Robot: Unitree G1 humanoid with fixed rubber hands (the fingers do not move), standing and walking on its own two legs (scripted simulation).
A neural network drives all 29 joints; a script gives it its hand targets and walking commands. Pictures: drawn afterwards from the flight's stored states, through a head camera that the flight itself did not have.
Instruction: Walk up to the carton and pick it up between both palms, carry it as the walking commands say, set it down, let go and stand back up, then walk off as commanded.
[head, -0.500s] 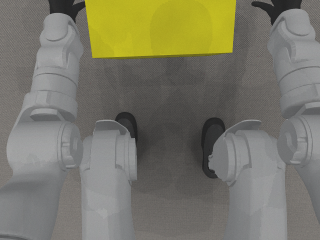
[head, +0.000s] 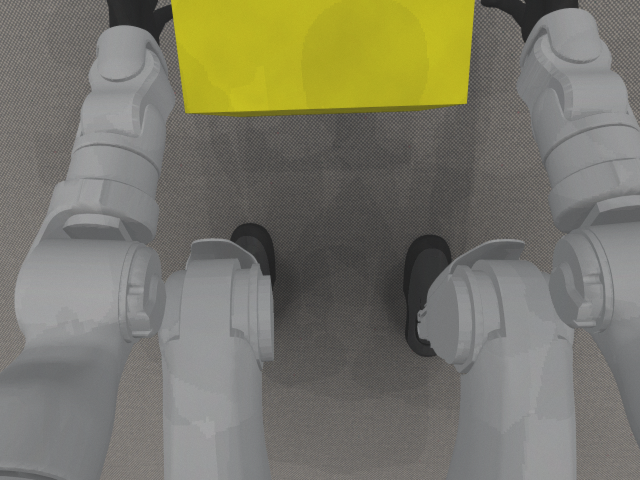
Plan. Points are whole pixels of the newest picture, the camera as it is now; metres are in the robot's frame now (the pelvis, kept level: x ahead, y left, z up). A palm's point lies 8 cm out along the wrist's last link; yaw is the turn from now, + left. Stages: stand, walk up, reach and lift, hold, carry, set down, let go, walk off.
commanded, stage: reach and lift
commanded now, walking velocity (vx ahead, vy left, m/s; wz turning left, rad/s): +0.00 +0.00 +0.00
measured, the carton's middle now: (324, 33) +0.52 +0.04 -0.28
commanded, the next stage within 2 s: none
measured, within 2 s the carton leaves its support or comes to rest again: leaves its support in 1.02 s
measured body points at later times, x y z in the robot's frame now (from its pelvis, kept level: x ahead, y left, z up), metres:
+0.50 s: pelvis +0.00 +0.00 +0.00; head +0.38 +0.01 +0.23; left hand +0.53 +0.21 -0.20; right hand +0.54 -0.15 -0.21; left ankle +0.13 +0.16 -0.36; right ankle +0.12 -0.13 -0.36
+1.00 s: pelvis -0.01 +0.00 +0.00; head +0.37 +0.01 +0.23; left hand +0.53 +0.20 -0.20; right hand +0.55 -0.15 -0.20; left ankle +0.13 +0.16 -0.36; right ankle +0.12 -0.13 -0.36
